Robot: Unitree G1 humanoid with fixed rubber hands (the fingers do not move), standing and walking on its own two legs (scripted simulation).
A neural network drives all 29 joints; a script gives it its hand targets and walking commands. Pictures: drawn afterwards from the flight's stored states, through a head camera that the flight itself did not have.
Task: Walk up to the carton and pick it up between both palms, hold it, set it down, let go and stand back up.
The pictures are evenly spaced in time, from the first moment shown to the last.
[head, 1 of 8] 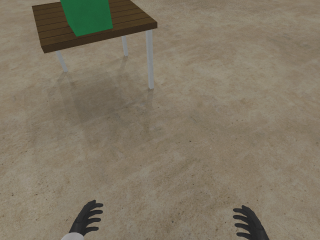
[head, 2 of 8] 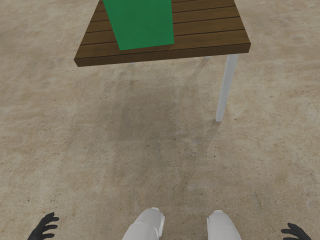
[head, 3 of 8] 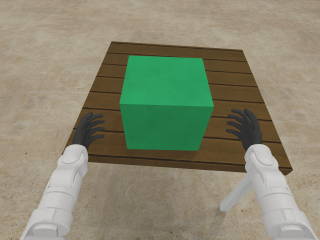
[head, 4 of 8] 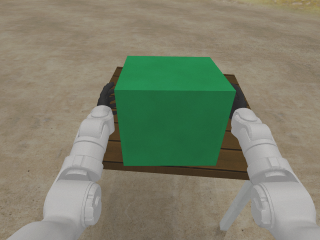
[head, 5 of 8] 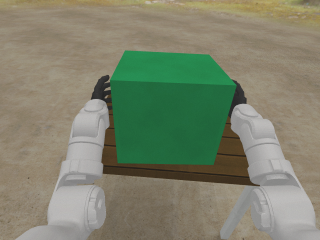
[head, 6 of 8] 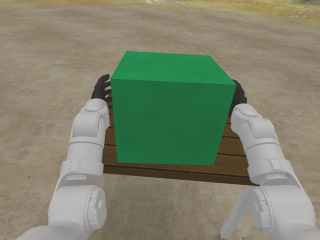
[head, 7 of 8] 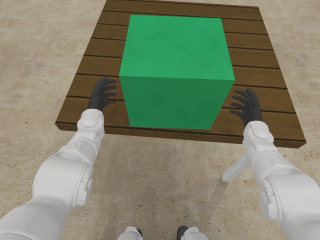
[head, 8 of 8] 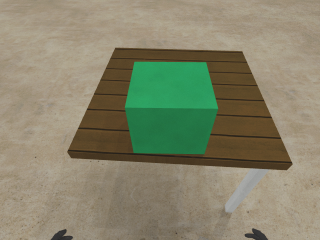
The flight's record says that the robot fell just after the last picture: no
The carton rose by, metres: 0.21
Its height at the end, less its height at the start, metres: +0.00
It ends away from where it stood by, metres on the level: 0.04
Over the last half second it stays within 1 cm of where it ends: yes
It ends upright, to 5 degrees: yes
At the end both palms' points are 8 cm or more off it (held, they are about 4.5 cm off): yes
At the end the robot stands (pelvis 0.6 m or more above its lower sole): yes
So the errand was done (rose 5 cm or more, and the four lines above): yes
